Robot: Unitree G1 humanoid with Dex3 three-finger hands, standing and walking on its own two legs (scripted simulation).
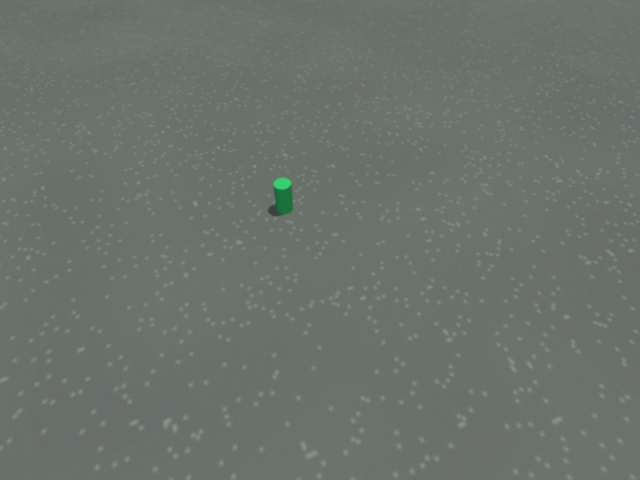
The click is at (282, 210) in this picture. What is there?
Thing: squat round
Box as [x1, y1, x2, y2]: [273, 178, 292, 213]
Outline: 278,178 273,183 276,209 280,213 287,213 292,209 290,181 286,178
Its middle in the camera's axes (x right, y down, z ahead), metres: -0.15 -0.20 +1.70
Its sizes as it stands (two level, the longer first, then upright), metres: 0.075 0.075 0.148
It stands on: the floor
